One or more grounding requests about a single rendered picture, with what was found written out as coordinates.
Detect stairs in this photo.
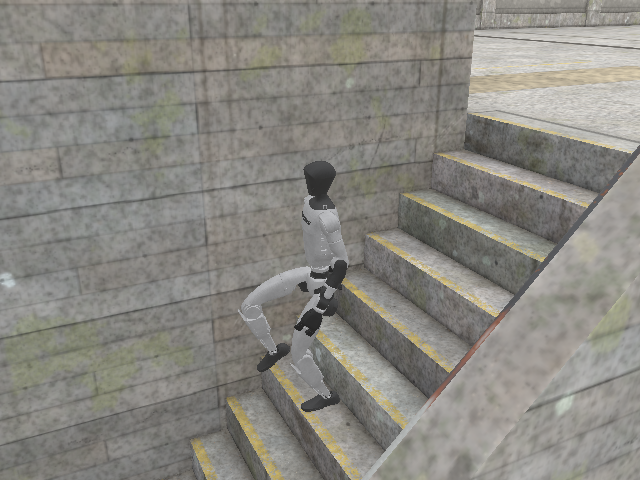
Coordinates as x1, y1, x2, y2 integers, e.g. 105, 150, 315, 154
162, 113, 632, 480

